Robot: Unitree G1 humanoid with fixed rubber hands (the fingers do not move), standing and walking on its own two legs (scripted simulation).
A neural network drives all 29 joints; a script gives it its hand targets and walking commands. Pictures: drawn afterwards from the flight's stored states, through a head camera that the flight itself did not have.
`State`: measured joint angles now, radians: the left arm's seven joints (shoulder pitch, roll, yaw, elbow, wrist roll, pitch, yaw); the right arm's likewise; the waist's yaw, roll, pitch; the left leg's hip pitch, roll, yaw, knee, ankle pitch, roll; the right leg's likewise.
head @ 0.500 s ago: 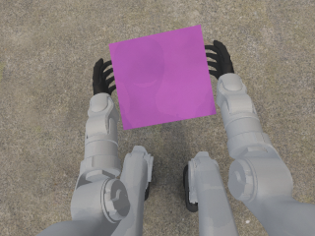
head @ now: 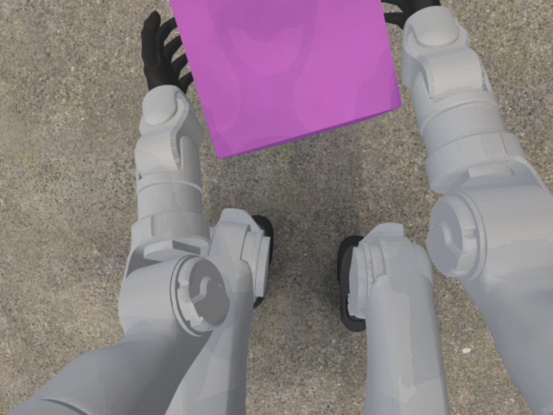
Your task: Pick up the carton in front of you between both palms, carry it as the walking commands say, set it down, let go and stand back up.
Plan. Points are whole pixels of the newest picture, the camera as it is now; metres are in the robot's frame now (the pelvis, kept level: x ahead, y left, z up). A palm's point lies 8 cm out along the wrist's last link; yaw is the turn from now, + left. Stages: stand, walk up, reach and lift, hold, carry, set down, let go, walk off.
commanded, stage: set down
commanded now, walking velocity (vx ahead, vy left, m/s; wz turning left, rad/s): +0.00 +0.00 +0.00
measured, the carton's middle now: (291, 65) +0.52 +0.04 -0.22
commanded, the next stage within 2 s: none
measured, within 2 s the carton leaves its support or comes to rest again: rests again in 0.90 s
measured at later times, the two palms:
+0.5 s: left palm (176, 78) +0.50 +0.20 -0.19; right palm (395, 30) +0.57 -0.10 -0.22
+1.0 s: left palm (172, 77) +0.50 +0.21 -0.20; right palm (387, 31) +0.57 -0.09 -0.23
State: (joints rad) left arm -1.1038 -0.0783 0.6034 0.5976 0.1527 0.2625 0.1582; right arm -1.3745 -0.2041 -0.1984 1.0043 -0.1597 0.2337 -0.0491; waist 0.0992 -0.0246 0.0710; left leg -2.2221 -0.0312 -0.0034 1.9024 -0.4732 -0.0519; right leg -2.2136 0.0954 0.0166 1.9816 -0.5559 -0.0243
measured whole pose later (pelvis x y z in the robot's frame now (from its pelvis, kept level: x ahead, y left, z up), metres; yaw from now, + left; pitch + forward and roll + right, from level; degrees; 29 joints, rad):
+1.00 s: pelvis +0.01 -0.01 -0.06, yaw +3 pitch +41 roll +6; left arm -1.32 0.10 0.63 0.92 0.11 0.20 0.06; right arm -1.53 -0.28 -0.13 1.18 -0.16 0.19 0.00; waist 0.12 0.04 0.24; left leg -2.30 -0.06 0.01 2.11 -0.52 -0.08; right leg -2.29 0.07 0.01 2.22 -0.63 -0.05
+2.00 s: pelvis +0.00 +0.01 +0.01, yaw +2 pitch +43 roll +3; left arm -1.12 0.10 0.31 0.75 -0.15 0.16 0.21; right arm -1.44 -0.50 -0.01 1.14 0.09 0.16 0.03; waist 0.15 -0.01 0.11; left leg -2.15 -0.07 0.01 1.87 -0.47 -0.03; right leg -2.12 0.05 0.02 1.96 -0.59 -0.02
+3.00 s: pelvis +0.07 +0.01 +0.27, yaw -3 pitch +35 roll +0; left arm -0.43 0.12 0.22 0.54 0.06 0.10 -0.07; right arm -0.62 -0.19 -0.23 0.69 -0.11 0.13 -0.06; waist 0.11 0.00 -0.07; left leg -1.21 -0.01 -0.01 0.87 -0.27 0.00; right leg -1.18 0.07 0.07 0.90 -0.32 0.00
